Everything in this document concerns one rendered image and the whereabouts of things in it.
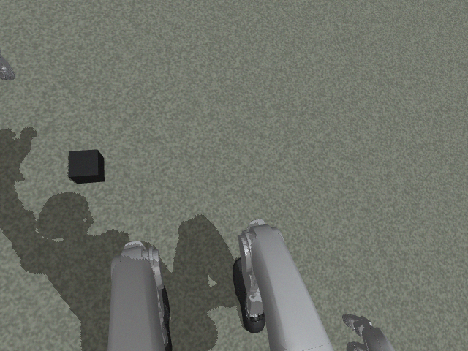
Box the cube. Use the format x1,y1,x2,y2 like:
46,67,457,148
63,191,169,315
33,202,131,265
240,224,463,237
69,149,105,184

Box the left robot hand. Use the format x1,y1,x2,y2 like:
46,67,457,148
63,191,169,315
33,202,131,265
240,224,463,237
0,50,15,80

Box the right robot foot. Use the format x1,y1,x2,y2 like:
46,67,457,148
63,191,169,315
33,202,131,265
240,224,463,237
233,258,265,333

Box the right robot hand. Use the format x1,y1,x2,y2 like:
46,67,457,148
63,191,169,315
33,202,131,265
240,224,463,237
342,314,395,351

